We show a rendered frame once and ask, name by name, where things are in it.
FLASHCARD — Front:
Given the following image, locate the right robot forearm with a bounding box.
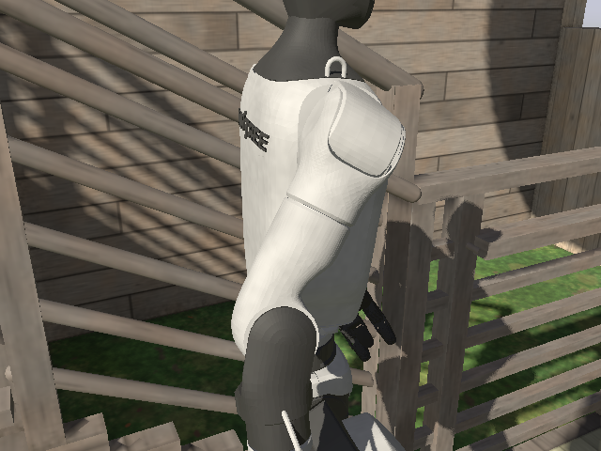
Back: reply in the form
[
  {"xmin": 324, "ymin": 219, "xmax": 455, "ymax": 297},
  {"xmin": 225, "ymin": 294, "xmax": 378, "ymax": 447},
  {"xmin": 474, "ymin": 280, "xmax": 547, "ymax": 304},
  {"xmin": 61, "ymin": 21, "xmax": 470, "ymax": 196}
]
[{"xmin": 234, "ymin": 306, "xmax": 316, "ymax": 451}]

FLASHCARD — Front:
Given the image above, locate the right robot upper arm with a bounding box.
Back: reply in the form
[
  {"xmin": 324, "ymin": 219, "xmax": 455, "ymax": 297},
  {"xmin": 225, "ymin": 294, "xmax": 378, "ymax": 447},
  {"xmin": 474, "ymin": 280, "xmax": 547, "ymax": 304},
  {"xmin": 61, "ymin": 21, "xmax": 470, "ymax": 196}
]
[{"xmin": 231, "ymin": 80, "xmax": 406, "ymax": 356}]

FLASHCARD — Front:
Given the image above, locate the humanoid robot torso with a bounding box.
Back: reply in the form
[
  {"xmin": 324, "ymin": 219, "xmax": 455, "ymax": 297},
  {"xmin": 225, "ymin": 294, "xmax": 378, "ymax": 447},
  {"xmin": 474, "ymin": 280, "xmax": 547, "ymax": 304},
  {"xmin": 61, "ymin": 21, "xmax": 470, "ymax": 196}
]
[{"xmin": 239, "ymin": 56, "xmax": 388, "ymax": 420}]

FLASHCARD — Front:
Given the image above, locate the humanoid robot head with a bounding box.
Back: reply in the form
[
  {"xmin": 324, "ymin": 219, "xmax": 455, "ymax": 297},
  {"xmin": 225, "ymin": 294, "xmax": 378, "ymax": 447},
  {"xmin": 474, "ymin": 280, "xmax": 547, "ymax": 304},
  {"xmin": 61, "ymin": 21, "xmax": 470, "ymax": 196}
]
[{"xmin": 254, "ymin": 0, "xmax": 375, "ymax": 82}]

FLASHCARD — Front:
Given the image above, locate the robot left hand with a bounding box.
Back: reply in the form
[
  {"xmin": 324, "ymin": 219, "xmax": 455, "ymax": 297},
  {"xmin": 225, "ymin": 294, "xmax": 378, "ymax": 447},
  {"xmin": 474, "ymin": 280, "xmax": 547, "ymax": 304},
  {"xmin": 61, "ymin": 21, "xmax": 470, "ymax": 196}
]
[{"xmin": 339, "ymin": 290, "xmax": 396, "ymax": 362}]

